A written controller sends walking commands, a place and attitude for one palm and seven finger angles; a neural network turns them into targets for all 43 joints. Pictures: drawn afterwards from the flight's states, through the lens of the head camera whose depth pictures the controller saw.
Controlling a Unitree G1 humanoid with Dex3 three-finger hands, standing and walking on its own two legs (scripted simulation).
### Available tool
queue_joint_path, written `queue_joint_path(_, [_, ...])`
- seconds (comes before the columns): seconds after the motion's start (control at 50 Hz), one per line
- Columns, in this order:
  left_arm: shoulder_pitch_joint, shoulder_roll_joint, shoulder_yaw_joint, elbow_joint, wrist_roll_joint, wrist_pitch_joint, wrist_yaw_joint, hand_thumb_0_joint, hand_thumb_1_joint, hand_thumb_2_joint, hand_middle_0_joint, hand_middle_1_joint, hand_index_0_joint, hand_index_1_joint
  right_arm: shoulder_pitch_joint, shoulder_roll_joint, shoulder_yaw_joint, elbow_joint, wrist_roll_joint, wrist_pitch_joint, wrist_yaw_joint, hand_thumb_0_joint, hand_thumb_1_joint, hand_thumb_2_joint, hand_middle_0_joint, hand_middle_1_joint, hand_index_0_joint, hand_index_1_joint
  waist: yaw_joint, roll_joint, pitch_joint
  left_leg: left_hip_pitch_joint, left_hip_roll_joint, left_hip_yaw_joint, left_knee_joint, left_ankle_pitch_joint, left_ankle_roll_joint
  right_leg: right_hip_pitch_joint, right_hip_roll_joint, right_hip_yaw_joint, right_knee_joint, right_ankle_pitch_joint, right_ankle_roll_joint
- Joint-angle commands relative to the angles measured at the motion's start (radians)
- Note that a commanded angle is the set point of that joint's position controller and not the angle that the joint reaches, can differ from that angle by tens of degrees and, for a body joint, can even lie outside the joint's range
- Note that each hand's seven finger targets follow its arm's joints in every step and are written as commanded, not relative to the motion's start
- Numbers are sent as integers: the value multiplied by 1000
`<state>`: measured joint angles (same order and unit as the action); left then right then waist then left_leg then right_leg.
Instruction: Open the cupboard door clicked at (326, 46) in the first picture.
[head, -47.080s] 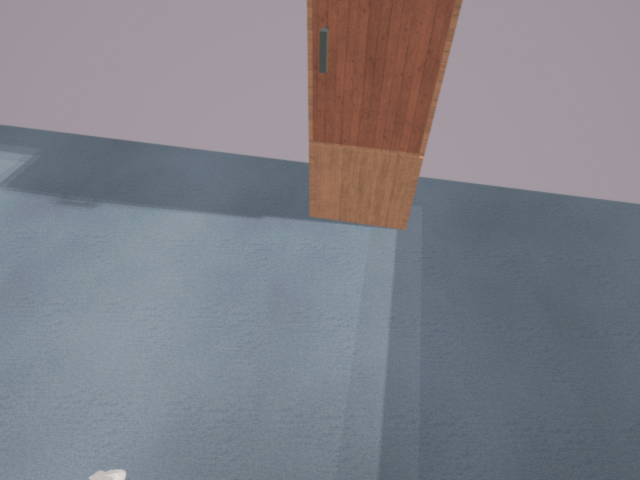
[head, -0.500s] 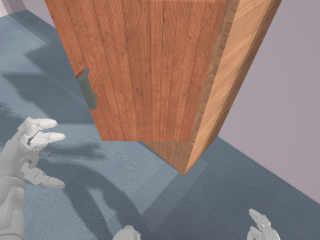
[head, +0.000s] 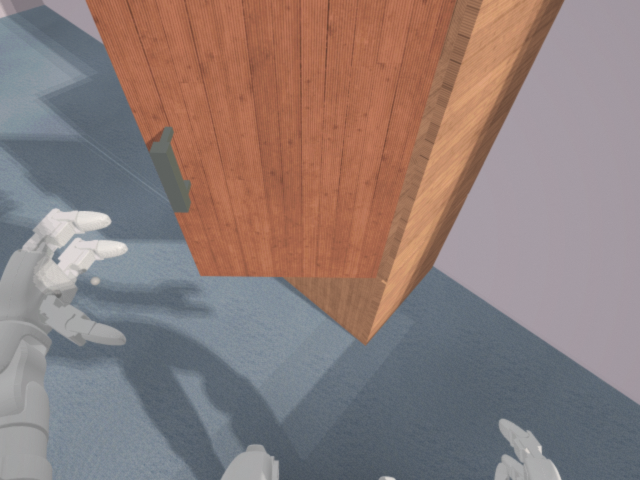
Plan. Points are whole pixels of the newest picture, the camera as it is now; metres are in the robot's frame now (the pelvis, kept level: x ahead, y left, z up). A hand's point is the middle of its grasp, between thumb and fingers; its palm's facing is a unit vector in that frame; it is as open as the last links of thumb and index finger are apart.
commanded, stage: move the hooked fingers beside the handle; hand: left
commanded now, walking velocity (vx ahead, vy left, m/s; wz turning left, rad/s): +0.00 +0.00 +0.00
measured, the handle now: (175, 170) +0.52 +0.25 +0.06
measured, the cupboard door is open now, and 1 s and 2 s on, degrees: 42 42 42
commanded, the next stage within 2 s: none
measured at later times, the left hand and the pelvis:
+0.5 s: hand (107, 245) +0.37 +0.29 +0.07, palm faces +0.05 -1.00 -0.01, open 14.0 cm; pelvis +0.00 +0.01 -0.01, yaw -1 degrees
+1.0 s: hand (118, 213) +0.42 +0.30 +0.07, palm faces +0.05 -1.00 +0.00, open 14.0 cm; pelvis -0.01 +0.01 -0.02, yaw -2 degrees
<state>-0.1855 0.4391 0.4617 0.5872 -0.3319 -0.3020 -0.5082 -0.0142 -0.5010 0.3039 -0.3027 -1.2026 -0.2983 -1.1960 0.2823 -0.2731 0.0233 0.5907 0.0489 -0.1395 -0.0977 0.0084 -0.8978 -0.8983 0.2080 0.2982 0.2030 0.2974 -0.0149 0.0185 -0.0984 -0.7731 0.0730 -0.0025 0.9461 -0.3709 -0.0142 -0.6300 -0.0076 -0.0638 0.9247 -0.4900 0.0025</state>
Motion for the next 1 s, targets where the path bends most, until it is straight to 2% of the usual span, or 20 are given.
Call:
queue_joint_path(0.0, [-284, 295, 86, -109, -22, -48, 5, 0, -500, 300, -300, -1200, -300, -1200, 19, -159, -59, -119, -5, -32, -12, 0, -900, -900, 200, 300, 200, 300, -11, 18, -229, 239, -59, -5, -102, 161, 47, -19, 47, 34, -148, 252, -14])
queue_joint_path(0.04, [-319, 300, 79, -102, -10, -51, 3, 0, -500, 300, -300, -1200, -300, -1200, 22, -157, -60, -122, -5, -26, -11, 0, -900, -900, 200, 300, 200, 300, -8, 69, -256, 243, -62, 1, -101, 163, 44, -17, 43, 39, -142, 256, -14])
queue_joint_path(0.12, [-371, 349, 108, -106, 2, -81, 3, 0, -500, 300, -300, -1200, -300, -1200, 42, -161, -65, -114, -9, -16, -7, 0, -900, -900, 200, 300, 200, 300, -6, 89, -325, 280, -56, -7, -89, 208, 45, -15, 49, 33, -121, 282, -21])
queue_joint_path(0.16, [-382, 333, 97, -108, 0, -89, 1, 0, -500, 300, -300, -1200, -300, -1200, 43, -158, -67, -112, -9, -11, -5, 0, -900, -900, 200, 300, 200, 300, -8, 110, -333, 295, -56, -9, -88, 212, 43, -30, 50, 29, -118, 282, -21])
queue_joint_path(0.28, [-422, 338, 86, -43, 11, -70, 5, 0, -500, 300, -300, -1200, -300, -1200, 59, -164, -66, -107, -8, 8, -2, 0, -900, -900, 200, 300, 200, 300, -16, 110, -306, 282, -52, -19, -99, 179, 42, -68, 53, 18, -120, 238, -22])
queue_joint_path(0.3, [-443, 351, 93, -44, 13, -73, 7, 0, -500, 300, -300, -1200, -300, -1200, 66, -168, -66, -109, -9, 10, -2, 0, -900, -900, 200, 300, 200, 300, -18, 81, -312, 280, -50, -24, -94, 192, 45, -60, 59, 15, -112, 247, -26])
queue_joint_path(0.36, [-463, 319, 66, -69, 21, -81, 17, 0, -500, 300, -300, -1200, -300, -1200, 70, -164, -70, -109, -9, 17, 2, 0, -900, -900, 200, 300, 200, 300, -24, 124, -336, 331, -45, -31, -101, 211, 39, -89, 59, 9, -112, 245, -25])
queue_joint_path(0.42, [-498, 333, 69, -38, 33, -83, 35, 0, -500, 300, -300, -1200, -300, -1200, 77, -167, -67, -101, -11, 26, 4, 0, -900, -900, 200, 300, 200, 300, -30, 106, -315, 319, -43, -37, -103, 191, 39, -105, 61, 7, -114, 226, -26])
queue_joint_path(0.44, [-523, 308, 43, -6, 37, -77, 39, 0, -500, 300, -300, -1200, -300, -1200, 77, -165, -64, -99, -10, 30, 4, 0, -900, -900, 200, 300, 200, 300, -40, 98, -294, 300, -44, -37, -106, 161, 39, -117, 60, 5, -115, 203, -23])
queue_joint_path(0.48, [-572, 333, 54, 26, 50, -80, 50, 0, -500, 300, -300, -1200, -300, -1200, 85, -171, -66, -90, -12, 36, 2, 0, -900, -900, 200, 300, 200, 300, -46, 92, -285, 291, -42, -42, -107, 129, 39, -137, 57, 6, -116, 170, -23])
queue_joint_path(0.52, [-568, 381, 97, 52, 57, -89, 50, 0, -500, 300, -300, -1200, -300, -1200, 93, -175, -66, -88, -18, 42, 4, 0, -900, -900, 200, 300, 200, 300, -29, 93, -325, 295, -43, -36, -94, 167, 39, -110, 57, 11, -107, 204, -27])
queue_joint_path(0.56, [-581, 376, 89, 48, 63, -101, 47, 0, -500, 300, -300, -1200, -300, -1200, 95, -170, -66, -92, -18, 48, 7, 0, -900, -900, 200, 300, 200, 300, -30, 103, -354, 303, -44, -31, -85, 195, 39, -99, 57, 14, -101, 230, -25])
queue_joint_path(0.6, [-596, 423, 123, 71, 63, -113, 43, 0, -500, 300, -300, -1200, -300, -1200, 103, -173, -65, -86, -19, 57, 8, 0, -900, -900, 200, 300, 200, 300, -29, 103, -350, 286, -44, -26, -70, 213, 42, -89, 61, 19, -94, 254, -28])
queue_joint_path(0.66, [-670, 393, 79, 162, 70, -109, 28, 0, -500, 300, -300, -1200, -300, -1200, 104, -173, -61, -76, -16, 67, 7, 0, -900, -900, 200, 300, 200, 300, -58, 93, -295, 238, -43, -21, -64, 153, 44, -135, 60, 21, -99, 213, -20])
queue_joint_path(0.68, [-701, 422, 93, 185, 75, -112, 23, 0, -500, 300, -300, -1200, -300, -1200, 110, -178, -62, -70, -17, 70, 5, 0, -900, -900, 200, 300, 200, 300, -60, 87, -288, 220, -41, -23, -60, 132, 44, -145, 59, 22, -96, 191, -20])
queue_joint_path(0.7, [-726, 439, 101, 193, 75, -121, 17, 0, -500, 300, -300, -1200, -300, -1200, 114, -180, -62, -68, -18, 72, 4, 0, -900, -900, 200, 300, 200, 300, -59, 81, -301, 222, -41, -25, -52, 148, 48, -138, 62, 25, -91, 204, -24])
queue_joint_path(0.74, [-734, 427, 83, 191, 84, -130, 7, 0, -500, 300, -300, -1200, -300, -1200, 118, -178, -65, -69, -19, 76, 5, 0, -900, -900, 200, 300, 200, 300, -55, 145, -362, 270, -42, -24, -42, 183, 43, -156, 59, 26, -79, 223, -25])
queue_joint_path(0.78, [-771, 447, 86, 233, 89, -131, 5, 0, -500, 300, -300, -1200, -300, -1200, 127, -185, -66, -57, -18, 83, 5, 0, -900, -900, 200, 300, 200, 300, -68, 101, -339, 242, -37, -33, -38, 152, 45, -179, 61, 23, -81, 189, -22])
queue_joint_path(0.92, [-856, 505, 103, 276, 103, -135, 0, 0, -500, 300, -300, -1200, -300, -1200, 152, -192, -66, -42, -21, 102, 6, 0, -900, -900, 200, 300, 200, 300, -74, 140, -409, 241, -34, -34, -5, 181, 48, -198, 62, 31, -55, 208, -21])
queue_joint_path(0.98, [-875, 536, 114, 324, 121, -122, 6, 0, -500, 300, -300, -1200, -300, -1200, 167, -196, -64, -37, -22, 114, 7, 0, -900, -900, 200, 300, 200, 300, -81, 134, -385, 210, -33, -35, 0, 174, 49, -210, 64, 28, -52, 200, -21])
